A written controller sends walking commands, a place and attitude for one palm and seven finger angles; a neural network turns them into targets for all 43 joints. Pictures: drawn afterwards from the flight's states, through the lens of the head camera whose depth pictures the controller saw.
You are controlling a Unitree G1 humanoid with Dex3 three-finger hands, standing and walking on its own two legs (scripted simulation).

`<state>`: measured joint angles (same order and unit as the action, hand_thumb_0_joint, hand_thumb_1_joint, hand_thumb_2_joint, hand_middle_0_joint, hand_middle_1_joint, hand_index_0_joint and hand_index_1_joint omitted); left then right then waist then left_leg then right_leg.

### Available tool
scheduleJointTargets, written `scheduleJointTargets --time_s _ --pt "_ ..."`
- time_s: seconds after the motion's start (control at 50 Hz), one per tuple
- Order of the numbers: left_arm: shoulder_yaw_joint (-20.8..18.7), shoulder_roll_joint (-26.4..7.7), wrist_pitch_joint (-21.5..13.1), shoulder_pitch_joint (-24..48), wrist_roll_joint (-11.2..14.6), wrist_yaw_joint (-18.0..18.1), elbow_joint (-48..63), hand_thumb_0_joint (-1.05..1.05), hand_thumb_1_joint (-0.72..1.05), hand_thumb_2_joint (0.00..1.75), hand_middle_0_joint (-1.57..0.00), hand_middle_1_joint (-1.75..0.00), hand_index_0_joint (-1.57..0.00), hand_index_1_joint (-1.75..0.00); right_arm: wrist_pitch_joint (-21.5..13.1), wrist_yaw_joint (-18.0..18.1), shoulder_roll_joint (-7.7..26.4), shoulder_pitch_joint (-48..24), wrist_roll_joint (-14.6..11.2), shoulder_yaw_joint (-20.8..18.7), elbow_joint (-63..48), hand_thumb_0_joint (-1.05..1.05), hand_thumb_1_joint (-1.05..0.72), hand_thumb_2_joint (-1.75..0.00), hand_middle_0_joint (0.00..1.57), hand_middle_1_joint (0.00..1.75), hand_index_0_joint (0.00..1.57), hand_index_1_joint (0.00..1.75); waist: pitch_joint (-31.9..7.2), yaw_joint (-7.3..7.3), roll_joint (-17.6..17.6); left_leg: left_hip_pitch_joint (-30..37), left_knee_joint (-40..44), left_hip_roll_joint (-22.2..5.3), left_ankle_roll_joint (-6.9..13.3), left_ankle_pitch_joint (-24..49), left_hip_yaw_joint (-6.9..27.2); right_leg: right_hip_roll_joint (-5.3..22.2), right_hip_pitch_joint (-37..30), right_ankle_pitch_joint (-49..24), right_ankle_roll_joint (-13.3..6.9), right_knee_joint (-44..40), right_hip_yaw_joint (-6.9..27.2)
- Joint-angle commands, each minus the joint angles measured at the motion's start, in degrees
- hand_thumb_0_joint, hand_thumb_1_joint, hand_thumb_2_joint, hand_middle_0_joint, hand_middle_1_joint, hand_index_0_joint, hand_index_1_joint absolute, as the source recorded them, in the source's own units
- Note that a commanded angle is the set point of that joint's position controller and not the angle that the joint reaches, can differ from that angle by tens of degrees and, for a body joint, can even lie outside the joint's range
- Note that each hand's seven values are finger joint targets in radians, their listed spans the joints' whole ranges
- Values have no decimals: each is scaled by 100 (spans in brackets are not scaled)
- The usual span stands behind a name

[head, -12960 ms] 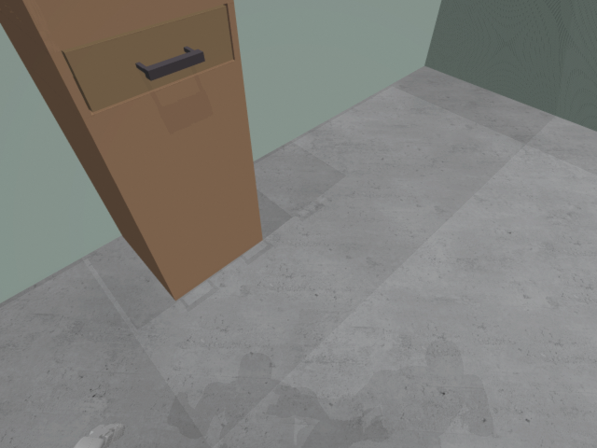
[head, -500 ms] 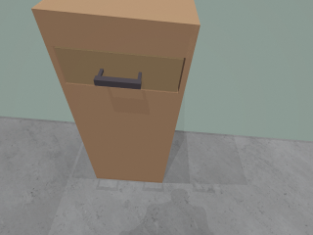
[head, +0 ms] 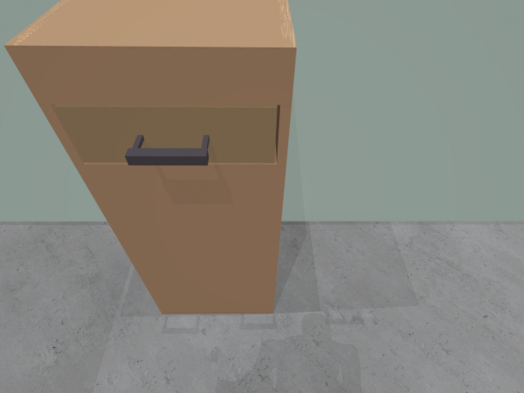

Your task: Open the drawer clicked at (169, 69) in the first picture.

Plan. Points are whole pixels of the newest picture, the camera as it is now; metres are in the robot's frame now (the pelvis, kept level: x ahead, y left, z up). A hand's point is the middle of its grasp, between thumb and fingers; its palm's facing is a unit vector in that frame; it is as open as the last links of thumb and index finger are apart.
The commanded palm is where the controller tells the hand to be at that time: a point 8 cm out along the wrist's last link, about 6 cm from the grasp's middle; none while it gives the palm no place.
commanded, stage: come to a stop and stand still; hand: left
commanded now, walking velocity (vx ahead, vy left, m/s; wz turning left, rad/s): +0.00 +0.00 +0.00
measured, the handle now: (170, 148) +0.50 +0.19 +0.10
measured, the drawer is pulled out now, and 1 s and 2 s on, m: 0.00 0.00 0.00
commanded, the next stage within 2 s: look again from close up in 0.24 s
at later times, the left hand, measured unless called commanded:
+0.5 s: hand out of the picture -0.05 +0.15 -0.17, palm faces +0.05 -0.98 -0.18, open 7.4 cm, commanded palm none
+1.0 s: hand out of the picture -0.05 +0.19 -0.18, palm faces +0.03 -0.98 -0.18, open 7.4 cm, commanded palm +0.04 +0.23 -0.06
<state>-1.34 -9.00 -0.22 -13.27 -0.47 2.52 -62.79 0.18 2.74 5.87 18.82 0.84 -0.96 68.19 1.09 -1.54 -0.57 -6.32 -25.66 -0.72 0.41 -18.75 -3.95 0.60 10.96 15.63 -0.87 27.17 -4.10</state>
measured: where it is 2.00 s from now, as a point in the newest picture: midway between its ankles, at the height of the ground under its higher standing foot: outside the picture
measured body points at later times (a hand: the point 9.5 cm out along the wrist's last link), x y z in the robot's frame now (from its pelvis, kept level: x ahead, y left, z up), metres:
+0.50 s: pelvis -0.02 -0.01 +0.00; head -0.02 -0.02 +0.45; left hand -0.05 +0.20 -0.16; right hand -0.01 -0.23 -0.16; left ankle -0.05 +0.11 -0.74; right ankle -0.01 -0.11 -0.74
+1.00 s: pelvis -0.06 +0.02 +0.00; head -0.07 +0.02 +0.45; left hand -0.05 +0.24 -0.16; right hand -0.06 -0.20 -0.16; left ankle -0.05 +0.11 -0.74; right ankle -0.01 -0.11 -0.74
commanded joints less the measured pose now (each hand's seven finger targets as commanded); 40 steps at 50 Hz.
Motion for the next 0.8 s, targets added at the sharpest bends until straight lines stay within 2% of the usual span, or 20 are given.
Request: scheduleJointTargets --time_s 0.0,0.04,0.12,0.2,0.3,0.32,0.34,0.36,0.38,0.4,0.42,0.44,0.46,0.5,0.54,0.56,0.6,0.64,0.78 --pt "32 -279 -44 -610 25 15 19 0 90 90 -20 -30 -20 -30 -97 19 387 358 -16 -9 -56 0 -90 -90 20 30 20 30 256 160 73 -380 542 -625 6 1701 388 677 -412 -2208 -80 -430 552" --pt "42 -309 -52 -634 23 18 6 0 90 90 -20 -30 -20 -30 -95 13 405 341 -21 1 -58 0 -90 -90 20 30 20 30 197 163 -31 -351 575 -623 -2 1583 368 672 -465 -2099 -74 -529 574" --pt "58 -316 -58 -649 10 9 -25 0 90 90 -20 -30 -20 -30 -61 4 425 256 -26 3 -81 0 -90 -90 20 30 20 30 354 151 42 -325 650 -600 -8 1136 348 635 -296 -1644 -57 -758 625" --pt "81 -308 -82 -733 4 3 -59 0 90 90 -20 -30 -20 -30 -63 -3 467 206 -29 22 -103 0 -90 -90 20 30 20 30 413 139 146 -233 688 -583 12 1101 356 640 -168 -1528 -50 -857 657" --pt "90 -281 -105 -849 4 1 -108 0 90 90 -20 -30 -20 -30 -79 -2 511 215 -34 42 -133 0 -90 -90 20 30 20 30 349 142 88 -186 731 -585 17 1088 355 618 -168 -1356 -48 -926 668" --pt "137 -1172 -198 -685 -92 6 326 0 90 90 -20 -30 -20 -30 -64 -88 1107 -36 11 -40 -836 0 -90 -90 20 30 20 30 1028 22 338 -551 677 -293 13 1217 659 359 226 -962 -74 -583 691" --pt "18 -743 -194 -814 -45 18 293 0 90 90 -20 -30 -20 -30 -218 -44 1079 31 62 -100 -945 0 -90 -90 20 30 20 30 227 117 -320 -569 227 -519 81 1387 544 598 2 -910 -177 -279 728" --pt "-21 -742 -232 -871 -54 11 253 0 90 90 -20 -30 -20 -30 -266 2 902 22 61 -112 -876 0 -90 -90 20 30 20 30 -445 99 -587 -320 22 -459 134 1637 516 641 -285 -1688 -298 -179 786" --pt "42 -668 -223 -934 -29 11 261 0 90 90 -20 -30 -20 -30 -257 19 801 133 20 -78 -883 0 -90 -90 20 30 20 30 -637 89 -499 -298 -38 -428 136 1351 483 681 -413 -1701 -314 -226 779" --pt "46 -584 -223 -1004 -40 6 278 0 90 90 -20 -30 -20 -30 -234 19 742 193 7 -79 -924 0 -90 -90 20 30 20 30 -628 87 -284 -407 -127 -384 111 1035 441 709 -370 -1535 -307 -331 836" --pt "89 -574 -215 -982 -41 9 298 0 90 90 -20 -30 -20 -30 -192 -14 700 198 13 -31 -961 0 -90 -90 20 30 20 30 -494 79 333 -520 -165 -339 126 778 393 721 -343 -1398 -292 -454 911" --pt "69 -565 -215 -919 -50 12 288 0 90 90 -20 -30 -20 -30 -176 -24 743 202 8 -65 -970 0 -90 -90 20 30 20 30 -255 53 589 -614 -172 -303 126 642 387 763 -172 -1148 -278 -565 917" --pt "50 -606 -212 -854 -45 13 319 0 90 90 -20 -30 -20 -30 -160 -28 827 201 3 -82 -976 0 -90 -90 20 30 20 30 27 32 666 -697 -146 -310 130 599 418 751 73 -792 -291 -653 934" --pt "36 -628 -216 -836 -37 11 346 0 90 90 -20 -30 -20 -30 -166 -40 876 165 -8 -77 -985 0 -90 -90 20 30 20 30 323 59 445 -741 -39 -356 146 758 457 702 260 -798 -285 -637 876" --pt "77 -552 -200 -893 -26 19 338 0 90 90 -20 -30 -20 -30 -162 -62 799 174 -2 -30 -934 0 -90 -90 20 30 20 30 460 88 224 -757 87 -401 157 910 475 607 247 -963 -238 -536 770" --pt "60 -586 -196 -882 -20 18 339 0 90 90 -20 -30 -20 -30 -175 -55 852 170 -3 -31 -923 0 -90 -90 20 30 20 30 419 101 49 -782 140 -436 162 1016 513 590 171 -1080 -220 -454 723" --pt "71 -592 -174 -918 -11 15 344 0 90 90 -20 -30 -20 -30 -173 -50 875 108 -12 -16 -924 0 -90 -90 20 30 20 30 459 145 -70 -829 209 -465 162 1064 530 580 113 -1151 -188 -427 689" --pt "105 -519 -143 -962 -9 16 353 0 90 90 -20 -30 -20 -30 -154 -69 809 117 -3 18 -885 0 -90 -90 20 30 20 30 464 175 97 -837 276 -451 159 899 509 561 60 -944 -146 -497 690" --pt "103 -577 -106 -801 -13 2 422 0 90 90 -20 -30 -20 -30 -128 -111 848 105 -2 27 -830 0 -90 -90 20 30 20 30 577 171 109 -954 567 -462 160 401 565 553 152 -307 -67 -686 675"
